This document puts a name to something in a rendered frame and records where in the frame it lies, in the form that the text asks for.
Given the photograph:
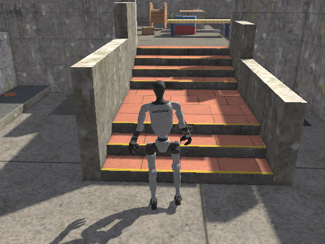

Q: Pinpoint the left robot forearm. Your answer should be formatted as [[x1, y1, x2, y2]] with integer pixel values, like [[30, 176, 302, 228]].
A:
[[130, 124, 141, 144]]

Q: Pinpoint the left robot upper arm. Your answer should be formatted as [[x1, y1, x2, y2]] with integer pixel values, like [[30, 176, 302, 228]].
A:
[[136, 103, 150, 132]]

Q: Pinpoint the left robot foot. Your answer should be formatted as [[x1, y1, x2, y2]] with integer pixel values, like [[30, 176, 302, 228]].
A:
[[150, 198, 157, 210]]

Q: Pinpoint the right robot foot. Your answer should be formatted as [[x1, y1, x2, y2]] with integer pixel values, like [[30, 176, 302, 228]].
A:
[[174, 195, 182, 205]]

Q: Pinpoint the left robot hand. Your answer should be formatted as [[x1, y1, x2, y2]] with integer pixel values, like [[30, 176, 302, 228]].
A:
[[128, 143, 140, 155]]

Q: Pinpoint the right robot upper arm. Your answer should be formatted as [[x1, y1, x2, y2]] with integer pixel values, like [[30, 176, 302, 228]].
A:
[[171, 102, 186, 129]]

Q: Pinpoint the right robot forearm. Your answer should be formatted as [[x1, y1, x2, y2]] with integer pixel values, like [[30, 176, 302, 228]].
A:
[[181, 121, 190, 138]]

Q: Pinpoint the right robot hand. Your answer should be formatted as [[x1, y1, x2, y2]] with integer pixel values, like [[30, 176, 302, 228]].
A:
[[180, 136, 192, 145]]

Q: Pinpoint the robot foot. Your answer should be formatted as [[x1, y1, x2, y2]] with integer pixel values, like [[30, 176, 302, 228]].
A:
[[174, 195, 182, 205], [150, 198, 157, 210]]

